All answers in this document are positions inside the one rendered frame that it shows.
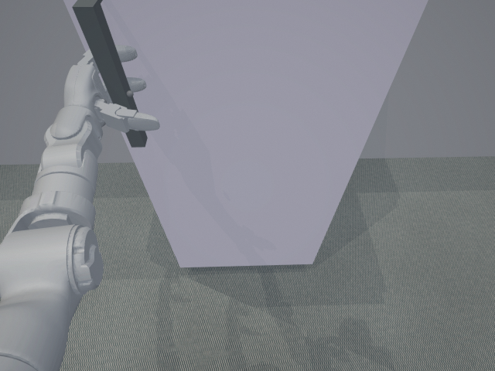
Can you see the robot left hand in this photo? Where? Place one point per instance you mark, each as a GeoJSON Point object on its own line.
{"type": "Point", "coordinates": [83, 87]}

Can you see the fridge door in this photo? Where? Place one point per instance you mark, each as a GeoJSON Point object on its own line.
{"type": "Point", "coordinates": [264, 108]}

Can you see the handle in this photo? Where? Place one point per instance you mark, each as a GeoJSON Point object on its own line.
{"type": "Point", "coordinates": [93, 23]}

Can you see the robot left forearm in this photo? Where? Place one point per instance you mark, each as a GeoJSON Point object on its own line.
{"type": "Point", "coordinates": [65, 184]}

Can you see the left robot upper arm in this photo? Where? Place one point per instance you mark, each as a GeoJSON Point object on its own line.
{"type": "Point", "coordinates": [44, 273]}

